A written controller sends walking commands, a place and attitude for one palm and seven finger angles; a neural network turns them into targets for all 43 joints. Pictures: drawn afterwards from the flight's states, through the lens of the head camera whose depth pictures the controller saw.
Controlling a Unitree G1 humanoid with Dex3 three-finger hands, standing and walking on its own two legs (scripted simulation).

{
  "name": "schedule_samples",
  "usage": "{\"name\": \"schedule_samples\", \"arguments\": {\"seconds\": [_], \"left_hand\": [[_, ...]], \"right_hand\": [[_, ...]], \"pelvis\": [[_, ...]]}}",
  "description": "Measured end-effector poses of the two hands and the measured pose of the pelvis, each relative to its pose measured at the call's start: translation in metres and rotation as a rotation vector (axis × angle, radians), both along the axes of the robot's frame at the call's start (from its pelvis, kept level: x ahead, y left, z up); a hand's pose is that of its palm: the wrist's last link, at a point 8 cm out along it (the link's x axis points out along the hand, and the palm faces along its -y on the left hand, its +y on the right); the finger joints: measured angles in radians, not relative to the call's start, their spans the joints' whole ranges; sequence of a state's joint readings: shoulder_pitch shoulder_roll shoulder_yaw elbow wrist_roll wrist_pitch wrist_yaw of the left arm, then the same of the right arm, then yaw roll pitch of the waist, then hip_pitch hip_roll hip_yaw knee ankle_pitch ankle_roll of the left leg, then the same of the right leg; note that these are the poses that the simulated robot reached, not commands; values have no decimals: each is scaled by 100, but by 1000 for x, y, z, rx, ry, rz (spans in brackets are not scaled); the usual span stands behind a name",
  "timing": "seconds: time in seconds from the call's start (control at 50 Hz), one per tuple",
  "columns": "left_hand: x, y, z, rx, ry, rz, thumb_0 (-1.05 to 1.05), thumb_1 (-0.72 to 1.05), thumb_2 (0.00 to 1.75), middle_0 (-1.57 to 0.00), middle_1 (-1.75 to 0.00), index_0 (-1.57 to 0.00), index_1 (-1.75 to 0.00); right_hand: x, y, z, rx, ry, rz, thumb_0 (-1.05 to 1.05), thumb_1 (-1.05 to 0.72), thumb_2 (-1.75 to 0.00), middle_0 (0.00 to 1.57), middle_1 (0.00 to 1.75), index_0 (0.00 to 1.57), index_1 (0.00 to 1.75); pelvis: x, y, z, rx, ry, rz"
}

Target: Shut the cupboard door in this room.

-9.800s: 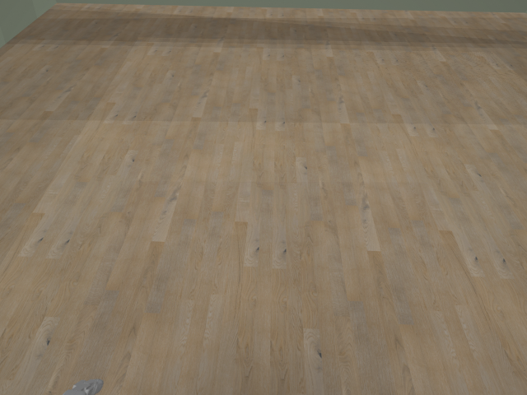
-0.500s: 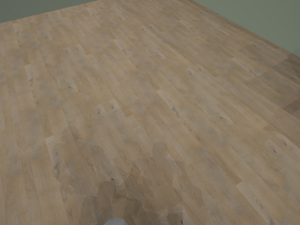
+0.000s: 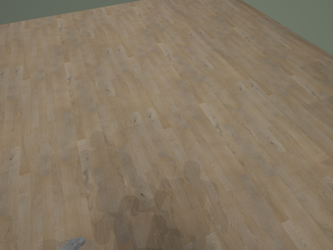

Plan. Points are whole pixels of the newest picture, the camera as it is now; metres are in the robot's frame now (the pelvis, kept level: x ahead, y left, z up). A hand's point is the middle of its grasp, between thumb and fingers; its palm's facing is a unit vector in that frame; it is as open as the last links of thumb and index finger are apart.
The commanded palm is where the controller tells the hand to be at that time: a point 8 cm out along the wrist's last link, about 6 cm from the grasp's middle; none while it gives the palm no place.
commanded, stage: turn or walk to find it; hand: left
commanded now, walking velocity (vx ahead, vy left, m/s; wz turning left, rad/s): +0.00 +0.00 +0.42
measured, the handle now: out of the picture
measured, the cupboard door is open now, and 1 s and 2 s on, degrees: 86 86 86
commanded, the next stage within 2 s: none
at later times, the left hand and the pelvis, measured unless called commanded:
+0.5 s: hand out of the picture -0.03 +0.20 -0.18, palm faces +0.27 -0.93 -0.25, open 7.3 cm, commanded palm none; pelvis -0.01 -0.01 -0.01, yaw +15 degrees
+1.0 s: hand out of the picture +0.01 +0.21 -0.15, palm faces +0.42 -0.87 -0.27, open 7.4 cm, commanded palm none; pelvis -0.01 -0.02 -0.01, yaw +25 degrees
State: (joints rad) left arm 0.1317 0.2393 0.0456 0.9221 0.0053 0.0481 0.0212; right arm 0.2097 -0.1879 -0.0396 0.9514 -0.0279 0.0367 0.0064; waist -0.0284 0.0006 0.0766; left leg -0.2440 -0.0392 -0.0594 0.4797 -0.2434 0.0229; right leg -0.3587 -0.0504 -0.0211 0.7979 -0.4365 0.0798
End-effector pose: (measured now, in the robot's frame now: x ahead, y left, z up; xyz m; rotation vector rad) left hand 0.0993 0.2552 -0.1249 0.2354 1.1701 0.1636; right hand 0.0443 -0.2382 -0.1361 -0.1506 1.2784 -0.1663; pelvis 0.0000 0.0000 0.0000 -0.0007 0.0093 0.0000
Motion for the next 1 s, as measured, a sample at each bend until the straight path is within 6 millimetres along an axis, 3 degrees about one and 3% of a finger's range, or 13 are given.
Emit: {"name": "schedule_samples", "arguments": {"seconds": [0.06,0.12,0.22,0.32,0.42,0.54,0.6,0.7,0.8,0.9,1.0], "left_hand": [[4,-17,3,12,-49,4,0,91,90,-20,-30,-20,-30],[-4,-31,8,21,-70,18,0,91,90,-20,-30,-20,-30],[-35,-45,12,9,-35,84,0,91,90,-20,-30,-20,-30],[-70,-47,6,-8,22,160,0,91,90,-20,-30,-20,-30],[-113,-33,-4,-21,89,242,0,92,90,-20,-30,-20,-30],[-169,-1,-31,-46,174,353,0,91,90,-20,-30,-20,-30],[-184,13,-34,-44,213,390,1,91,90,-20,-30,-20,-30],[-180,27,-22,-45,164,420,1,91,90,-20,-30,-20,-30],[-161,29,-12,-35,81,429,1,91,90,-20,-30,-20,-30],[-136,19,-4,-19,11,427,1,91,90,-20,-30,-20,-30],[-116,-2,3,13,-62,425,0,91,90,-20,-30,-20,-30]], "right_hand": [[-8,-14,-13,20,27,2,0,-91,-89,20,30,20,30],[-11,-29,-21,27,52,13,1,-91,-89,20,30,20,30],[-3,-46,-16,17,77,58,1,-91,-90,20,30,20,29],[14,-49,-10,-5,89,121,1,-91,-90,19,30,19,29],[46,-32,-5,-31,68,210,1,-92,-90,19,30,19,29],[97,13,2,-64,-60,335,1,-91,-90,19,30,19,29],[111,36,11,-65,-116,379,0,-91,-90,19,30,19,29],[115,59,23,-52,-136,421,0,-91,-90,20,30,20,29],[108,64,21,-24,-116,438,0,-91,-89,20,30,20,30],[94,50,10,-3,-67,432,0,-91,-89,20,30,20,30],[85,20,-11,15,-4,424,0,-91,-89,20,30,20,30]], "pelvis": [[-1,-14,-7,21,4,27],[-4,-24,-8,17,-4,64],[-5,-32,-1,33,-15,116],[-5,-32,2,39,-13,168],[-7,-23,0,32,-9,217],[-13,4,-15,3,-7,276],[-16,12,-13,1,-15,284],[-18,18,-1,-18,-21,321],[-18,16,3,-15,-19,359],[-16,4,2,-4,-15,400],[-11,-18,-7,20,-6,442]]}}
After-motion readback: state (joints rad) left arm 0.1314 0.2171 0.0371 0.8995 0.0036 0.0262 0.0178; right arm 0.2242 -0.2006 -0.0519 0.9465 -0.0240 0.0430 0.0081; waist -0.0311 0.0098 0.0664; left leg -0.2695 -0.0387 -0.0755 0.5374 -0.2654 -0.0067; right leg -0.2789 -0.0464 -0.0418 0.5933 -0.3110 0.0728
